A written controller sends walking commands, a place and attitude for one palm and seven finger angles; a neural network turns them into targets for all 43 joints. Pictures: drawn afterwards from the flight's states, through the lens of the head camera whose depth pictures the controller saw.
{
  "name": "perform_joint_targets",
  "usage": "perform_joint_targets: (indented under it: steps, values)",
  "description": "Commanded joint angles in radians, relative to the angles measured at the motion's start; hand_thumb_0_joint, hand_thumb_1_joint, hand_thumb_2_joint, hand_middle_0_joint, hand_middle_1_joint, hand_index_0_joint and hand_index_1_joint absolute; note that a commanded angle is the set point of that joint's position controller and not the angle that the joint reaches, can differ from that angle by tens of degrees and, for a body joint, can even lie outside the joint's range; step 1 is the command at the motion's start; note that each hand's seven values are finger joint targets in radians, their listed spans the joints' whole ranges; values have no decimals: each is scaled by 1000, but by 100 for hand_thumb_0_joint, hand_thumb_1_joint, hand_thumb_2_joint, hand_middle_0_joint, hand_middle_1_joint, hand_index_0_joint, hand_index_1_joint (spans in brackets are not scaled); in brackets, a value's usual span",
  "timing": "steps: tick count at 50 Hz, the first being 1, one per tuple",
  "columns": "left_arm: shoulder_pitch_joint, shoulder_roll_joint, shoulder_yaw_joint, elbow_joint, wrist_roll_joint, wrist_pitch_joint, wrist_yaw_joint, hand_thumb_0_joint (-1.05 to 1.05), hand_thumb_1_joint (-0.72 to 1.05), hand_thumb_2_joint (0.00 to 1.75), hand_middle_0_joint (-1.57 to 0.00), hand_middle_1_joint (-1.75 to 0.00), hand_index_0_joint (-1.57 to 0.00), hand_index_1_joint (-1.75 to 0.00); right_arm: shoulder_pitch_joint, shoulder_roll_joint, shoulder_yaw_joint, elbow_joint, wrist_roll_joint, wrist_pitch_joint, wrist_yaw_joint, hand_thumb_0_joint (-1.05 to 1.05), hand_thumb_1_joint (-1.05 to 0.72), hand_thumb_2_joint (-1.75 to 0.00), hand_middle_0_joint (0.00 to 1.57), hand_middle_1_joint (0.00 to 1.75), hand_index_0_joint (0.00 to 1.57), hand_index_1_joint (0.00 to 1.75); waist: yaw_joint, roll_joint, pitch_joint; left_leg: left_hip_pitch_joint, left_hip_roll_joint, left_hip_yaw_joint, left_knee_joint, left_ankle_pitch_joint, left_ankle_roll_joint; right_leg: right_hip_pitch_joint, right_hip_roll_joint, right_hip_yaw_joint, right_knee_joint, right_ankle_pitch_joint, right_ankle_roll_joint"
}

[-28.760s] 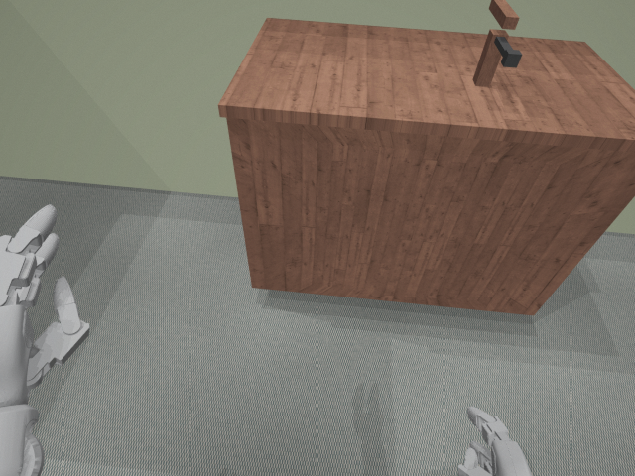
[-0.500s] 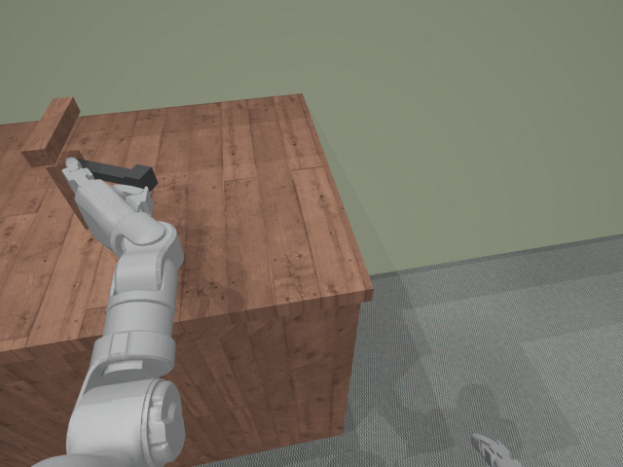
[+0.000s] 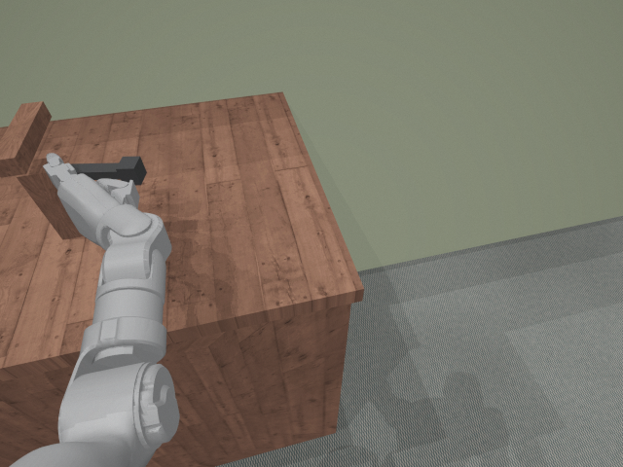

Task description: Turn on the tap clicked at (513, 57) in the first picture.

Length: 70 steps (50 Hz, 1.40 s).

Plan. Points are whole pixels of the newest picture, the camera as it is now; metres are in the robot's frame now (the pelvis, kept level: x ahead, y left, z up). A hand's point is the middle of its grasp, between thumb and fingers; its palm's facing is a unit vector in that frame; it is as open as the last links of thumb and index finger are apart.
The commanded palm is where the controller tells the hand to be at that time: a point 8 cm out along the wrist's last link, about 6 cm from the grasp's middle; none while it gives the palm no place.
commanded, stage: lift the hand up off the lever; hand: left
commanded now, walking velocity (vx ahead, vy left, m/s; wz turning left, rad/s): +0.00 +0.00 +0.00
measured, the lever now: (131, 170) +0.46 +0.26 +0.16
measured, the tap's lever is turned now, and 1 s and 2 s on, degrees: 77 77 77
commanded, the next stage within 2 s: none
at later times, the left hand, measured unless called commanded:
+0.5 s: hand (122, 184) +0.41 +0.25 +0.17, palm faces +0.80 -0.60 -0.06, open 7.8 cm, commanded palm +0.36 +0.27 +0.18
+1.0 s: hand (128, 177) +0.42 +0.24 +0.18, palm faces +0.80 -0.59 -0.06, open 7.8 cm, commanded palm +0.36 +0.26 +0.20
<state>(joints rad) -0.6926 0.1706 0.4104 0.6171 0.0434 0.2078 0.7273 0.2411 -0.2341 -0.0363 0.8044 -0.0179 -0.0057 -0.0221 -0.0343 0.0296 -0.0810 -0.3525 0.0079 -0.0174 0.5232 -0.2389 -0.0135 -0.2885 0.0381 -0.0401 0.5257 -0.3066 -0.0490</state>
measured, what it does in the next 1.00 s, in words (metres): stands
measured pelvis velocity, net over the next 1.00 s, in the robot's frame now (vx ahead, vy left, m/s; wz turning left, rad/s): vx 0.01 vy -0.01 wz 0.00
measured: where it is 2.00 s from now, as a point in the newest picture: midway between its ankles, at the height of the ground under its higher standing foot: outside the picture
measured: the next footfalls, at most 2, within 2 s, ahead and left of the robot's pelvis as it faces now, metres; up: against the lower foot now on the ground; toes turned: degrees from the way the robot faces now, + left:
none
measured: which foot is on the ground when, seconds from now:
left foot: down 0.00-1.00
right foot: down 0.00-1.00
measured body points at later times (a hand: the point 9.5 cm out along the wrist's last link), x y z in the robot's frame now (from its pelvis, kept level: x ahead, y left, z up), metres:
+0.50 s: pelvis +0.00 +0.00 +0.00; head +0.00 -0.01 +0.45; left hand +0.37 +0.28 +0.18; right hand +0.14 -0.24 -0.11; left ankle +0.02 +0.13 -0.73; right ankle -0.02 -0.08 -0.73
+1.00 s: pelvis +0.01 -0.01 +0.01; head +0.01 -0.03 +0.46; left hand +0.37 +0.27 +0.19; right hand +0.15 -0.25 -0.12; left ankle +0.02 +0.13 -0.73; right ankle -0.02 -0.08 -0.73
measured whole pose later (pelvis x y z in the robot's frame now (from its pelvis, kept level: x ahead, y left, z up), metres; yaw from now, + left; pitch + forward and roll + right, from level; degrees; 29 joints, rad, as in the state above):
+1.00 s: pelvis +0.01 -0.01 +0.01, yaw +0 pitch +1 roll +1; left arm -0.66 0.13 0.39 0.43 0.01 0.39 0.71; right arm 0.16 -0.22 -0.02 0.81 -0.01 -0.02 -0.03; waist 0.01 0.04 -0.05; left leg -0.24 0.01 -0.02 0.44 -0.22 -0.02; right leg -0.19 0.04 -0.04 0.45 -0.29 -0.06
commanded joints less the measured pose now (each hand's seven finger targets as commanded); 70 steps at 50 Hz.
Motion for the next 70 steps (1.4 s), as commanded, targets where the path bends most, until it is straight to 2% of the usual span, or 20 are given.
perform_joint_targets:
  steps: [1, 4, 7, 13, 17, 20, 22, 24, 27, 30, 32, 36, 37, 40, 52, 55, 57, 60, 62, 70]
  values:
    - [-491, 217, -40, -247, 32, -46, 2, 0, 90, 90, -15, -15, -15, -15, -92, -123, -28, -129, 2, -53, -11, 0, -90, -90, 20, 30, 20, 30, 10, -34, -252, 148, -14, 35, -28, 230, 40, 77, -30, 6, -84, 287, 38]
    - [-522, 198, -60, -282, 32, -45, 7, 0, 90, 90, -15, -15, -15, -15, -100, -117, -26, -125, -1, -61, -9, 0, -90, -90, 20, 30, 20, 30, 11, 15, -259, 178, -13, 31, -35, 232, 37, 67, -25, 5, -88, 258, 30]
    - [-477, 247, -12, -286, 34, -34, 11, 0, 90, 90, -15, -15, -15, -15, -101, -120, -30, -118, -5, -57, -11, 0, -90, -90, 20, 30, 20, 30, 29, 11, -277, 182, -12, 27, -40, 245, 32, 88, -21, 2, -87, 258, 26]
    - [-477, 192, -58, -312, 21, 7, -1, 0, 90, 90, -15, -15, -15, -15, -117, -116, -22, -132, 3, -56, -13, 0, -90, -90, 20, 30, 20, 30, 23, -31, -266, 192, -10, 34, -55, 267, 33, 111, -29, 3, -96, 302, 32]
    - [-423, 242, -7, -345, 13, 21, -2, 0, 90, 90, -15, -15, -15, -15, -126, -115, -24, -130, 2, -51, -17, 0, -90, -90, 20, 30, 20, 30, 50, -17, -280, 205, -12, 36, -57, 309, 27, 144, -26, 4, -93, 351, 30]
    - [-444, 172, -73, -374, 18, 34, -7, 0, 90, 90, -15, -15, -15, -15, -139, -106, -20, -136, 5, -58, -11, 0, -90, -90, 20, 30, 20, 30, 35, -4, -262, 224, -9, 37, -60, 310, 25, 125, -27, 0, -98, 336, 27]
    - [-430, 236, -24, -372, 20, 46, -8, 0, 90, 90, -15, -15, -15, -15, -144, -111, -19, -130, 6, -52, -16, 0, -90, -90, 20, 30, 20, 30, 50, 4, -253, 222, -9, 34, -71, 300, 25, 134, -26, 3, -106, 317, 24]
    - [-465, 182, -73, -387, 12, 55, -11, 0, 90, 90, -15, -15, -15, -15, -162, -106, -14, -138, 10, -55, -18, 0, -90, -90, 20, 30, 20, 30, 34, -18, -236, 216, -12, 38, -73, 277, 30, 130, -31, 6, -117, 311, 30]
    - [-474, 233, -34, -363, 13, 67, -12, 0, 90, 90, -15, -15, -15, -15, -165, -112, -14, -125, 10, -53, -26, 0, -90, -90, 20, 30, 20, 30, 40, -32, -225, 218, -11, 34, -86, 247, 31, 128, -29, 9, -135, 266, 30]
    - [-508, 156, -102, -381, 15, 70, -11, 0, 90, 90, -15, -15, -15, -15, -176, -102, -14, -129, 10, -64, -22, 0, -90, -90, 20, 30, 20, 30, 31, 3, -237, 238, -11, 36, -82, 252, 29, 115, -30, 7, -134, 263, 28]
    - [-515, 184, -81, -378, 23, 72, -8, 0, 90, 90, -15, -15, -15, -15, -169, -105, -15, -118, 4, -63, -23, 0, -90, -90, 20, 30, 20, 30, 38, 13, -246, 247, -12, 30, -87, 256, 24, 117, -26, 5, -134, 255, 23]
    - [-519, 159, -96, -405, 13, 75, -2, 0, 90, 90, -15, -15, -15, -15, -171, -103, -17, -128, 5, -67, -20, 0, -90, -90, 20, 30, 20, 30, 35, -16, -287, 256, -13, 39, -75, 308, 28, 152, -34, 9, -121, 347, 30]
    - [-493, 204, -57, -410, 16, 76, -3, 0, 90, 90, -15, -15, -15, -15, -169, -107, -20, -124, 3, -61, -23, 0, -90, -90, 20, 30, 20, 30, 50, -13, -298, 257, -14, 35, -78, 317, 26, 163, -29, 8, -117, 349, 28]
    - [-526, 144, -111, -436, 15, 78, -4, 0, 90, 90, -15, -15, -15, -15, -177, -101, -18, -128, 5, -67, -17, 0, -90, -90, 20, 30, 20, 30, 37, -9, -292, 265, -12, 38, -74, 335, 24, 157, -31, 2, -111, 370, 28]
    - [-476, 261, -28, -514, 18, 109, -24, 0, 90, 90, -15, -15, -15, -15, -195, -108, -16, -135, 8, -55, -26, 0, -90, -90, 20, 30, 20, 30, 65, 2, -315, 267, -15, 48, -76, 391, 31, 228, -44, 14, -104, 497, 37]
    - [-492, 212, -72, -524, 12, 116, -29, 0, 90, 90, -15, -15, -15, -15, -204, -102, -11, -141, 13, -62, -23, 0, -90, -90, 20, 30, 20, 30, 52, -12, -289, 262, -15, 48, -77, 376, 33, 217, -49, 15, -110, 506, 42]
    - [-464, 273, -22, -517, 11, 119, -32, 0, 90, 90, -15, -15, -15, -15, -206, -108, -12, -135, 12, -57, -28, 0, -90, -90, 20, 30, 20, 30, 66, -6, -290, 259, -16, 49, -81, 371, 33, 227, -48, 18, -113, 497, 41]
    - [-476, 213, -71, -582, 6, 115, -35, 0, 90, 90, -15, -15, -15, -15, -217, -99, -13, -148, 15, -65, -25, 0, -90, -90, 20, 30, 20, 30, 60, 10, -316, 286, -17, 51, -79, 400, 30, 238, -49, 16, -105, 531, 41]
    - [-433, 246, -42, -556, 1, 132, -42, 0, 90, 90, -15, -15, -15, -15, -219, -108, -14, -140, 17, -58, -28, 0, -90, -90, 20, 30, 20, 30, 68, -7, -307, 279, -18, 49, -87, 388, 30, 248, -47, 17, -111, 516, 40]
    - [-422, 146, -112, -419, -52, 258, -78, 0, 90, 90, -15, -15, -15, -15, -271, -109, 11, -140, 56, -53, -37, 0, -90, -90, 20, 30, 20, 30, 55, -99, -158, 250, -27, 40, -144, 230, 36, 185, -47, 15, -196, 308, 49]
